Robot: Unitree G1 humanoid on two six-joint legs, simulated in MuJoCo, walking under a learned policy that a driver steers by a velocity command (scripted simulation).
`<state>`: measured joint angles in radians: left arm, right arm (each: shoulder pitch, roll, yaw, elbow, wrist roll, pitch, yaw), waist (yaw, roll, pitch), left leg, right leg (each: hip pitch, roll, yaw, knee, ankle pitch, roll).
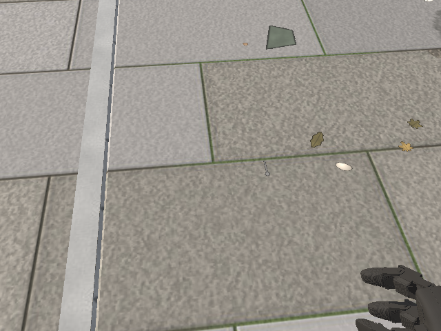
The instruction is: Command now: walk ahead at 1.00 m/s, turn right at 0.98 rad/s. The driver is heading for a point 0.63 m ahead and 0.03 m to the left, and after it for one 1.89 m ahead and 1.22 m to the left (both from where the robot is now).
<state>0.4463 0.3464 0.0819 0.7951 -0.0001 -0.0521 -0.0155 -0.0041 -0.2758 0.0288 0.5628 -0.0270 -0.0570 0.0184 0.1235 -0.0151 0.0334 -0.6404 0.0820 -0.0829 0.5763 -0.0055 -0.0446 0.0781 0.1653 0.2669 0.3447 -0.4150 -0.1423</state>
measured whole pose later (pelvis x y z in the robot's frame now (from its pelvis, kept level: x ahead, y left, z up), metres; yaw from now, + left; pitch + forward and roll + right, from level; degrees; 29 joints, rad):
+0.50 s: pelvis +0.43 -0.02 -0.02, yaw -19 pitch +2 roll +1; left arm -0.07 0.28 -0.02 0.60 0.06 -0.05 -0.06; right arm 0.58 -0.25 -0.01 0.95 -0.02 -0.07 0.00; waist -0.09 -0.03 0.03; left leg 0.20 0.06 0.21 0.42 -0.42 -0.03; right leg -0.55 0.07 -0.08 0.58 -0.10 -0.17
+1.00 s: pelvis +0.73 -0.09 -0.02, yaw +0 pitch -1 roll +1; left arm 0.15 0.23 0.02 0.74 0.03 -0.01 0.03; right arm 0.25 -0.28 -0.07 0.75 -0.01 0.02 0.02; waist -0.04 -0.01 0.11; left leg -0.46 -0.16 0.06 0.62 -0.17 0.17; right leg -0.38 0.02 -0.03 1.35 -0.55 0.04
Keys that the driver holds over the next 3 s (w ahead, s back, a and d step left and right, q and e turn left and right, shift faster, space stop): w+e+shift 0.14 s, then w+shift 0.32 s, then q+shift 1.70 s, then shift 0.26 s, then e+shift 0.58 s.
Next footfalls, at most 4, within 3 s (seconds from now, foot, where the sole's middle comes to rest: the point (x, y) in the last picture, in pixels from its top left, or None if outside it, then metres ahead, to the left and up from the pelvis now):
0.04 left None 0.24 0.17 -0.76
0.50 right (292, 293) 0.59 -0.13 -0.76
0.92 left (276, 210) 0.88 -0.07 -0.76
1.44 right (323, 205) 0.92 -0.23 -0.76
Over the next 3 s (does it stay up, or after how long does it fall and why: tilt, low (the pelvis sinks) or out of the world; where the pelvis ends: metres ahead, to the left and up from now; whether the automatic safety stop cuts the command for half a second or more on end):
stays up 0.80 -0.14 0.02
